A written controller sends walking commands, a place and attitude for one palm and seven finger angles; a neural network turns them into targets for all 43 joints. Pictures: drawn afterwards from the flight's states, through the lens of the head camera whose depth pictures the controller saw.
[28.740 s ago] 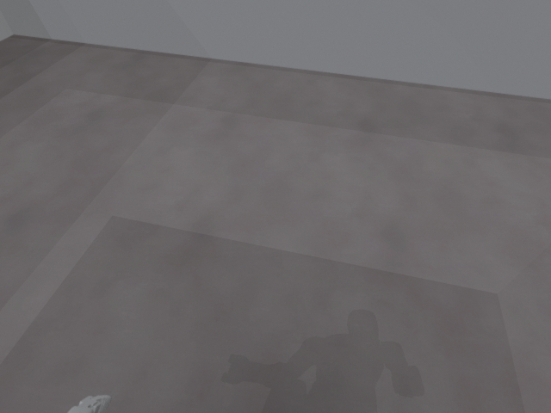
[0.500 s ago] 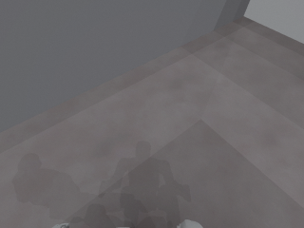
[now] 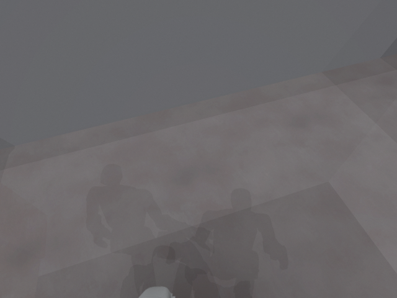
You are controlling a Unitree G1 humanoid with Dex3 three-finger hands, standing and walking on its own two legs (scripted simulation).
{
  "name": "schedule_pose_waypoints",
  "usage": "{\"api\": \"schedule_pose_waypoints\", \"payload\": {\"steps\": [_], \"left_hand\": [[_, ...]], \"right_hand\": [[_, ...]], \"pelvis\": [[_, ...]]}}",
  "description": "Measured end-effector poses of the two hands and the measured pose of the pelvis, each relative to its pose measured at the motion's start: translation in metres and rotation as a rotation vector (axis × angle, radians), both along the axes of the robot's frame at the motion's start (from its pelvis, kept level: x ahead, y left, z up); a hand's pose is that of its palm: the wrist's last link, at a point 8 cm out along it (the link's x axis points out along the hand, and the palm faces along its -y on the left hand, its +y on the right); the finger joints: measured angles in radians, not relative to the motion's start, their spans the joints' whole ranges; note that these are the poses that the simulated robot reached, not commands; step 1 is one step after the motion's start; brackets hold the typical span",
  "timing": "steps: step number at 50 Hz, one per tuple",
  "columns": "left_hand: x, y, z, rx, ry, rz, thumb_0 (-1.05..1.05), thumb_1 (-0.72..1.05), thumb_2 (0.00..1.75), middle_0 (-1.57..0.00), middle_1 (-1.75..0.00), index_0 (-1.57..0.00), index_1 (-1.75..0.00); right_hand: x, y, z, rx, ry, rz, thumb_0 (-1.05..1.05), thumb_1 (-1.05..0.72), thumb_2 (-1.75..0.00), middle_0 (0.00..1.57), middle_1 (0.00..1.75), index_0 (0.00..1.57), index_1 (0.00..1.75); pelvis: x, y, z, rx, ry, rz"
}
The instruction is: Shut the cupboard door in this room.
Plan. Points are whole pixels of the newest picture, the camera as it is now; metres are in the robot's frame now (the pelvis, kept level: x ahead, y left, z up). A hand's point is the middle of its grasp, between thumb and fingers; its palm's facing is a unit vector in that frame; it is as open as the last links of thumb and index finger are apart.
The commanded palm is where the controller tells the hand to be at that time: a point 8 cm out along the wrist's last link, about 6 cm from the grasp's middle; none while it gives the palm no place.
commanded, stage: walk to a spot facing it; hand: left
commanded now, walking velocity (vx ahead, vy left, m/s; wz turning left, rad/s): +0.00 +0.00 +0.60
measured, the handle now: out of the picture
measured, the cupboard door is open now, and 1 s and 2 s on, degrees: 86 86 86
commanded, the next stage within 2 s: none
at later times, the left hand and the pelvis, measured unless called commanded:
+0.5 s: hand out of the picture +0.03 +0.25 -0.15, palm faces +0.27 -0.92 -0.28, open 7.4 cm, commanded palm none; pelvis -0.01 +0.01 -0.01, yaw +17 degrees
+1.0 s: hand out of the picture -0.09 +0.14 -0.17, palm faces +0.64 -0.74 -0.21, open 7.4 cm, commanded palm none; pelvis +0.10 +0.07 -0.01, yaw +37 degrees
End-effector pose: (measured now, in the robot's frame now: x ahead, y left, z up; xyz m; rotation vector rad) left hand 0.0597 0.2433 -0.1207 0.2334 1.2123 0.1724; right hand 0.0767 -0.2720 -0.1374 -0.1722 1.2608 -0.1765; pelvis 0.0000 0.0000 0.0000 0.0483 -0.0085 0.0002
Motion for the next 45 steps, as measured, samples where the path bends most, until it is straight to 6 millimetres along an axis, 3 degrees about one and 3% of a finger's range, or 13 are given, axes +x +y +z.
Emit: {"api": "schedule_pose_waypoints", "payload": {"steps": [6, 9, 17, 21, 26, 30, 34, 38, 42, 45], "left_hand": [[-0.054, 0.048, -0.025, -0.001, 0.059, 0.134, 0.00, 0.90, 0.89, -0.21, -0.30, -0.20, -0.30], [-0.073, 0.067, -0.030, 0.010, 0.103, 0.182, 0.00, 0.90, 0.89, -0.20, -0.30, -0.20, -0.30], [-0.074, 0.077, -0.012, 0.012, 0.024, 0.249, 0.01, 0.91, 0.90, -0.20, -0.30, -0.20, -0.30], [-0.064, 0.066, -0.006, 0.015, -0.018, 0.255, 0.01, 0.91, 0.90, -0.20, -0.30, -0.20, -0.30], [-0.049, 0.042, 0.000, 0.024, -0.081, 0.259, 0.00, 0.91, 0.90, -0.20, -0.30, -0.20, -0.30], [-0.059, 0.019, 0.007, 0.035, -0.114, 0.328, 0.00, 0.91, 0.89, -0.20, -0.30, -0.20, -0.30], [-0.087, -0.004, 0.012, 0.013, -0.038, 0.419, 0.00, 0.90, 0.89, -0.20, -0.30, -0.20, -0.30], [-0.116, -0.026, 0.008, -0.023, 0.062, 0.513, 0.00, 0.90, 0.89, -0.20, -0.30, -0.20, -0.30], [-0.144, -0.048, 0.001, -0.074, 0.167, 0.615, 0.00, 0.90, 0.89, -0.20, -0.30, -0.20, -0.30], [-0.162, -0.061, -0.003, -0.118, 0.242, 0.691, 0.00, 0.90, 0.89, -0.20, -0.30, -0.20, -0.30]], "right_hand": [[0.049, 0.037, 0.006, -0.042, -0.104, 0.148, 0.01, -0.91, -0.90, 0.20, 0.29, 0.20, 0.30], [0.059, 0.056, 0.015, -0.046, -0.148, 0.194, 0.01, -0.91, -0.90, 0.20, 0.29, 0.20, 0.30], [0.053, 0.076, 0.020, -0.029, -0.102, 0.268, 0.00, -0.90, -0.90, 0.21, 0.30, 0.20, 0.30], [0.047, 0.072, 0.011, -0.005, -0.073, 0.281, 0.00, -0.90, -0.90, 0.21, 0.30, 0.21, 0.30], [0.042, 0.052, -0.009, 0.024, -0.022, 0.287, 0.00, -0.90, -0.90, 0.21, 0.30, 0.21, 0.30], [0.053, 0.041, -0.019, 0.030, 0.041, 0.333, 0.01, -0.91, -0.90, 0.20, 0.30, 0.20, 0.30], [0.083, 0.045, -0.010, 0.048, 0.052, 0.389, 0.01, -0.91, -0.90, 0.20, 0.29, 0.20, 0.30], [0.121, 0.062, -0.006, 0.051, 0.049, 0.460, 0.01, -0.91, -0.90, 0.20, 0.29, 0.20, 0.30], [0.165, 0.096, -0.006, 0.051, 0.043, 0.551, 0.01, -0.91, -0.90, 0.20, 0.29, 0.20, 0.30], [0.204, 0.137, -0.007, 0.057, 0.023, 0.641, 0.01, -0.91, -0.90, 0.20, 0.29, 0.20, 0.30]], "pelvis": [[-0.008, 0.024, -0.015, -0.031, 0.004, 0.083], [-0.013, 0.031, -0.014, -0.036, -0.005, 0.107], [-0.020, 0.033, -0.002, -0.059, 0.002, 0.202], [-0.019, 0.025, -0.002, -0.052, 0.011, 0.245], [-0.007, 0.006, -0.010, -0.040, 0.018, 0.305], [0.007, -0.003, -0.009, -0.033, 0.002, 0.373], [0.025, -0.002, 0.002, -0.010, 0.000, 0.428], [0.043, 0.003, 0.006, -0.001, -0.001, 0.487], [0.061, 0.016, 0.003, -0.008, 0.000, 0.546], [0.075, 0.031, -0.001, -0.019, 0.003, 0.584]]}}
